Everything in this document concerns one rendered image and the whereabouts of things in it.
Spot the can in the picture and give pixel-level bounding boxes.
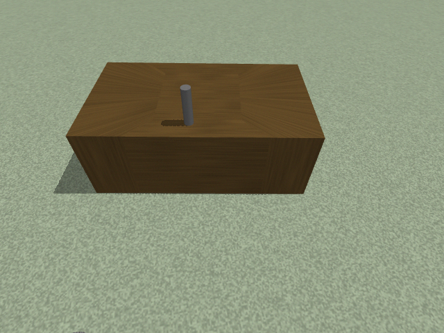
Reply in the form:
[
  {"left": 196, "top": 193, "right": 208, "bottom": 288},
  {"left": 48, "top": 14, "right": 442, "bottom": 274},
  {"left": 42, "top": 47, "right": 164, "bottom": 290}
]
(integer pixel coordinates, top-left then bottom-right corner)
[{"left": 180, "top": 85, "right": 194, "bottom": 126}]

